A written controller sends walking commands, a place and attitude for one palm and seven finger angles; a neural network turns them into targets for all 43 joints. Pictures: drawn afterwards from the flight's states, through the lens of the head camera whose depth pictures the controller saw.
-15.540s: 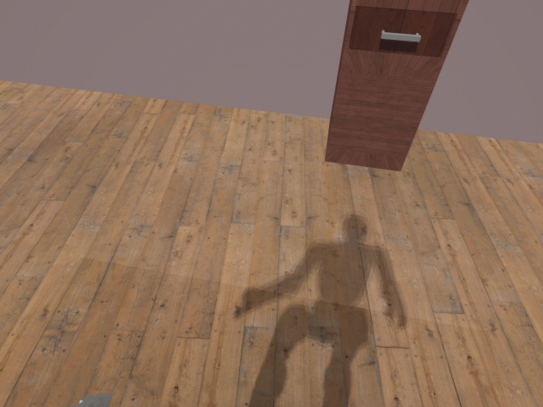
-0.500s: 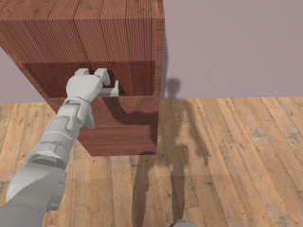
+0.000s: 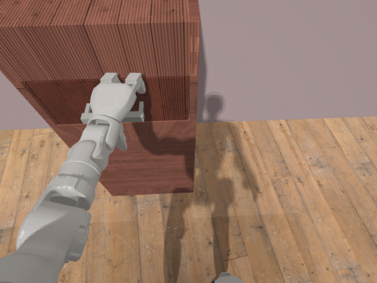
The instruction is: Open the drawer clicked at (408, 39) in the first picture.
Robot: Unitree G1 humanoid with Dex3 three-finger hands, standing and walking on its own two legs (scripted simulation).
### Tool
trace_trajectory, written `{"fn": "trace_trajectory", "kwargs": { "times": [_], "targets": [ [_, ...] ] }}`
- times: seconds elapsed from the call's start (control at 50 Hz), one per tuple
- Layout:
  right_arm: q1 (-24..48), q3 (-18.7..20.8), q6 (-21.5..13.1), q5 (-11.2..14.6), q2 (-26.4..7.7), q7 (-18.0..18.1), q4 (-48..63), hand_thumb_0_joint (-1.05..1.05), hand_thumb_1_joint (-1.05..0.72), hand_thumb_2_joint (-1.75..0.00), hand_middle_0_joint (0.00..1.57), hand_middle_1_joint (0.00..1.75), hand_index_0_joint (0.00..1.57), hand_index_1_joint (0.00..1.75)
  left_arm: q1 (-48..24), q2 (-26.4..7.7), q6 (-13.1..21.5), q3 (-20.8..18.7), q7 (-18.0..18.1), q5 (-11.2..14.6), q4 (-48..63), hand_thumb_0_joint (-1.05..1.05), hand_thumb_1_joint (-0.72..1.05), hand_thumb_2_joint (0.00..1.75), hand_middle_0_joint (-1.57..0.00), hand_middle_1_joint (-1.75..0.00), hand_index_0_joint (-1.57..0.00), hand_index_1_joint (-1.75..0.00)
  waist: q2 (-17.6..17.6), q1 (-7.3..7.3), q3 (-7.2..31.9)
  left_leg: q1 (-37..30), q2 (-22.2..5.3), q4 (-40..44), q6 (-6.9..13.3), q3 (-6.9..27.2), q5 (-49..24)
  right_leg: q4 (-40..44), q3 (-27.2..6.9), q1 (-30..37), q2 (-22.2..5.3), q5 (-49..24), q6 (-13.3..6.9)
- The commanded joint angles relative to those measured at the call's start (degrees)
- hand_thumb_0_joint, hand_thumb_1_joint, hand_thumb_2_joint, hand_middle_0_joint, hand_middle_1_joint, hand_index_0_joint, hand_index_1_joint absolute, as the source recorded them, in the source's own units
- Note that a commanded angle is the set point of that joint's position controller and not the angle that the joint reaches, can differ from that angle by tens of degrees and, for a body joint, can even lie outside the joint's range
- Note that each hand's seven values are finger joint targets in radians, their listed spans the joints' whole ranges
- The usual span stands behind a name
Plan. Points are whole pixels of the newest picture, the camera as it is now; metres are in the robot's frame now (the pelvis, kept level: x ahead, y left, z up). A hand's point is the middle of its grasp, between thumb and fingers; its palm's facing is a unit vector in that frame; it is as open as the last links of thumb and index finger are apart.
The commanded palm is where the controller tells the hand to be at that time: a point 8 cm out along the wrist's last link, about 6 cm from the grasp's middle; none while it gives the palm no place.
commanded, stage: move the hooked fingers above the handle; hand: left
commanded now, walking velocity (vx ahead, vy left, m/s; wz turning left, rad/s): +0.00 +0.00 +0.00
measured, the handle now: (114, 111) +0.53 +0.17 -0.01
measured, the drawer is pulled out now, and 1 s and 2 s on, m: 0.00 0.00 0.00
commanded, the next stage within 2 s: lower the fingers behind the handle in 1.22 s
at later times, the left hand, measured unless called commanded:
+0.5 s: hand (122, 120) +0.47 +0.13 +0.04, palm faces -0.01 -0.11 -0.99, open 13.8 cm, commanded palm +0.46 +0.19 +0.10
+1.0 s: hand (115, 115) +0.48 +0.14 +0.04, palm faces +0.00 -0.11 -0.99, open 13.8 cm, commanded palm +0.47 +0.19 +0.10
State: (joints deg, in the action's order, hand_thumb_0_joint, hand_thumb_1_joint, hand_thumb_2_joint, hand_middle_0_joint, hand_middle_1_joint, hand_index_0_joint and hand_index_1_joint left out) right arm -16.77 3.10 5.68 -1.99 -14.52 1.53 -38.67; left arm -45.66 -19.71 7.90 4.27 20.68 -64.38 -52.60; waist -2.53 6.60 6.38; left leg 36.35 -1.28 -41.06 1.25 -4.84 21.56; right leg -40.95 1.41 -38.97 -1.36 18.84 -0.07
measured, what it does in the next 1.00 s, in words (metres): stands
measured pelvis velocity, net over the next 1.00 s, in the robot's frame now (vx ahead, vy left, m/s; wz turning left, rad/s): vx -0.01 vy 0.00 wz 0.01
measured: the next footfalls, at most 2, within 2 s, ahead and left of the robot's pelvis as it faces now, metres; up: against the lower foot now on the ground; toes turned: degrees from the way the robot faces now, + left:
none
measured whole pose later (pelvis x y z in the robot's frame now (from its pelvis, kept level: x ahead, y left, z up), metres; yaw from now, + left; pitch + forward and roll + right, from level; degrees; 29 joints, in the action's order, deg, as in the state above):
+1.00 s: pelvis -0.01 +0.00 +0.00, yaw +1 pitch +17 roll +0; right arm -19.6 3.3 4.1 -1.5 -15.6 2.7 -40.5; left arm -48.4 -23.1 11.6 3.8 17.0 -63.2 -55.2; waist -1.7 7.4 6.1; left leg 39.0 -1.1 -42.9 1.6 -3.9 21.3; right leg -41.6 2.2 -40.7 -1.7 18.3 0.1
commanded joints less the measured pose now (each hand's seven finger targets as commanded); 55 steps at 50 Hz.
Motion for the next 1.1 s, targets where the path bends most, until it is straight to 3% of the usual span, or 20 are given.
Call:
{"fn": "trace_trajectory", "kwargs": {
  "times": [0.0,0.08,0.14,0.18,0.24,0.26,0.28,0.36,0.44,0.52,0.56,0.62,0.66,0.74,0.78,0.84,0.9,0.94,1.0,1.08],
  "targets": [
    [-3.4,2.0,-0.6,-0.1,-7.3,-0.4,3.0,0.00,-0.90,-0.90,0.20,0.30,0.20,0.30,-23.5,-20.7,-13.1,-7.8,10.2,-1.7,6.3,0.00,-0.50,0.30,-0.30,-1.20,-0.30,-1.20,-0.3,-4.93,28.8,-8.8,2.9,2.6,-0.3,0.5,-28.5,0.9,1.0,19.7,3.0,-27.0,-2.3],
    [-2.8,2.1,0.8,1.4,-8.2,0.9,2.5,0.00,-0.90,-0.90,0.20,0.30,0.20,0.30,-30.0,-24.4,-19.0,-8.0,6.4,1.2,5.8,0.00,-0.50,0.30,-0.30,-1.20,-0.30,-1.20,5.5,-2.85,34.0,-10.1,3.1,4.6,0.7,-0.2,-25.5,3.7,-0.6,28.0,2.5,-30.6,-0.7],
    [-3.8,3.1,1.1,2.2,-8.8,2.1,2.5,0.00,-0.90,-0.90,0.20,0.30,0.20,0.30,-30.6,-17.6,-17.7,-2.3,-1.8,4.9,6.7,0.00,-0.50,0.30,-0.30,-1.20,-0.30,-1.20,7.0,0.01,32.4,-13.4,3.2,6.3,1.5,0.4,-24.9,6.8,-1.0,29.3,2.2,-32.4,-0.1],
    [-4.6,3.8,0.5,2.2,-8.9,2.5,2.5,0.00,-0.90,-0.90,0.20,0.30,0.20,0.30,-27.1,-8.7,-14.1,4.9,-7.9,7.2,8.7,0.00,-0.50,0.30,-0.30,-1.20,-0.30,-1.20,6.9,1.48,27.9,-17.1,2.9,6.6,2.0,1.2,-25.5,8.5,-0.4,25.3,2.5,-30.5,-0.1],
    [-4.7,2.9,-0.6,2.2,-8.6,2.8,1.9,0.00,-0.90,-0.90,0.20,0.30,0.20,0.30,-24.8,1.7,-7.3,14.8,-14.8,8.1,7.3,0.00,-0.50,0.30,-0.30,-1.20,-0.30,-1.20,6.4,4.26,14.5,-17.4,2.8,6.7,2.1,2.7,-20.8,10.3,0.3,15.4,2.6,-21.7,-0.3],
    [-5.0,2.8,-1.0,1.9,-8.6,2.7,1.4,0.00,-0.90,-0.90,0.20,0.30,0.20,0.30,-25.0,2.1,-4.8,15.0,-15.8,8.4,7.8,0.00,-0.50,0.30,-0.30,-1.20,-0.30,-1.20,5.7,4.08,12.3,-17.0,2.9,6.5,2.1,3.2,-19.0,10.2,0.3,12.8,2.6,-18.9,-0.5],
    [-5.3,2.9,-0.8,1.6,-8.9,2.6,1.1,0.00,-0.90,-0.90,0.20,0.30,0.20,0.30,-24.8,-2.6,-2.3,10.9,-16.1,8.0,8.7,0.00,-0.50,0.30,-0.30,-1.20,-0.30,-1.20,4.7,3.08,11.1,-16.4,2.9,6.1,1.8,3.8,-18.1,9.6,0.4,11.4,2.6,-17.2,-1.0],
    [-6.5,3.0,-0.9,0.8,-7.7,1.9,1.8,0.00,-0.90,-0.90,0.20,0.30,0.20,0.30,-28.5,-13.2,4.6,0.4,-10.4,5.9,13.9,0.00,-0.50,0.30,-0.30,-1.20,-0.30,-1.20,-1.9,-0.71,18.4,-14.8,3.4,3.8,0.9,4.1,-21.3,5.3,-0.3,12.6,2.5,-18.2,-2.3],
    [-5.3,2.4,-1.7,0.1,-7.6,1.2,2.0,0.00,-0.90,-0.90,0.20,0.30,0.20,0.30,-29.6,-27.0,1.6,-12.7,2.9,1.3,12.2,0.00,-0.50,0.30,-0.30,-1.20,-0.30,-1.20,-1.2,-4.04,23.2,-6.4,3.9,1.5,0.2,4.1,-22.9,0.5,0.4,14.3,2.9,-19.6,-2.6],
    [-2.9,2.1,-1.6,-0.2,-7.3,0.4,2.5,0.00,-0.90,-0.90,0.20,0.30,0.20,0.30,-29.7,-24.0,-8.8,-9.3,11.1,-1.3,10.7,0.00,-0.50,0.30,-0.30,-1.20,-0.30,-1.20,-4.1,-4.03,31.7,-8.5,3.7,0.5,-0.2,1.4,-27.7,-0.6,0.9,17.4,2.8,-25.8,-2.3],
    [-3.8,2.0,-0.8,0.4,-8.1,0.0,1.7,0.00,-0.90,-0.90,0.20,0.30,0.20,0.30,-28.3,-23.5,-15.2,-7.9,9.8,-0.9,3.9,0.00,-0.50,0.30,-0.30,-1.20,-0.30,-1.20,-1.2,-3.14,32.7,-8.7,3.3,1.4,-0.2,1.0,-27.0,0.5,0.8,19.8,2.9,-26.7,-1.7],
    [-5.5,2.6,0.4,2.1,-9.4,0.3,0.8,0.00,-0.90,-0.90,0.20,0.30,0.20,0.30,-30.6,-19.4,-21.1,-2.7,1.8,3.0,-4.2,0.00,-0.50,0.30,-0.30,-1.20,-0.30,-1.20,5.7,0.25,29.1,-9.1,2.8,4.1,0.6,0.8,-21.3,5.0,0.0,21.4,3.0,-24.2,-0.4],
    [-5.5,2.3,1.3,2.7,-10.2,1.4,1.1,0.00,-0.90,-0.90,0.20,0.30,0.20,0.30,-31.1,-22.3,-20.2,-4.4,-3.1,5.3,-4.5,0.00,-0.50,0.30,-0.30,-1.20,-0.30,-1.20,8.6,0.53,29.0,-9.6,2.8,5.6,1.2,0.9,-20.2,6.4,-0.6,24.3,2.6,-24.9,0.1],
    [-5.9,2.7,-0.4,2.1,-9.5,3.2,2.2,0.00,-0.90,-0.90,0.20,0.30,0.20,0.30,-31.1,-8.1,-8.6,7.1,-13.4,7.6,3.6,0.00,-0.50,0.30,-0.30,-1.20,-0.30,-1.20,7.8,3.78,20.1,-13.5,2.6,6.3,2.2,2.7,-17.2,9.1,-0.3,17.6,2.4,-19.8,-0.2],
    [-6.9,2.7,-1.3,1.6,-9.1,3.4,1.7,0.00,-0.90,-0.90,0.20,0.30,0.20,0.30,-29.1,-8.7,-2.8,6.5,-14.5,6.8,6.6,0.00,-0.50,0.30,-0.30,-1.20,-0.30,-1.20,3.7,2.54,18.3,-15.1,2.5,5.6,2.0,3.7,-17.6,8.2,-0.2,13.3,2.8,-16.7,-0.9],
    [-8.7,3.0,-1.9,1.1,-8.5,3.2,1.4,0.00,-0.90,-0.90,0.20,0.30,0.20,0.30,-29.6,-13.9,4.3,1.0,-11.8,5.5,9.9,0.00,-0.50,0.30,-0.30,-1.20,-0.30,-1.20,1.0,0.97,17.0,-13.9,2.5,3.8,1.4,4.5,-18.5,6.2,-0.1,9.7,3.1,-14.4,-1.9],
    [-8.9,2.5,-2.5,0.7,-8.1,2.2,1.3,0.00,-0.90,-0.90,0.20,0.30,0.20,0.30,-30.0,-21.6,4.6,-7.3,-3.5,2.8,7.1,0.00,-0.50,0.30,-0.30,-1.20,-0.30,-1.20,-1.3,-1.20,17.9,-8.0,2.8,2.9,0.6,4.8,-17.3,3.1,0.6,8.0,3.4,-12.3,-2.5],
    [-7.8,2.2,-2.7,0.0,-8.6,1.4,1.1,0.00,-0.90,-0.90,0.20,0.30,0.20,0.30,-30.7,-28.4,1.8,-13.4,3.0,1.1,7.0,0.00,-0.50,0.30,-0.30,-1.20,-0.30,-1.20,-1.4,-2.99,21.2,-4.3,3.3,1.5,0.5,4.2,-18.9,0.8,0.7,9.8,3.3,-13.9,-2.6],
    [-6.9,2.4,-3.0,-0.3,-8.3,0.1,1.4,0.00,-0.90,-0.90,0.20,0.30,0.20,0.30,-31.7,-24.2,-6.4,-9.3,9.7,-1.5,5.1,0.00,-0.50,0.30,-0.30,-1.20,-0.30,-1.20,-4.6,-2.34,27.2,-5.4,3.1,0.0,-0.1,2.7,-23.3,-0.9,1.6,10.1,3.3,-18.3,-2.5],
    [-6.8,2.3,-0.9,0.3,-9.5,-0.7,0.7,0.00,-0.90,-0.90,0.20,0.30,0.20,0.30,-36.5,-26.0,-16.3,-8.4,9.9,-1.4,2.1,0.00,-0.50,0.30,-0.30,-1.20,-0.30,-1.20,-1.6,-1.17,33.4,-8.6,2.6,0.8,0.0,2.1,-25.3,0.3,1.1,15.0,3.5,-21.6,-1.6]
  ]
}}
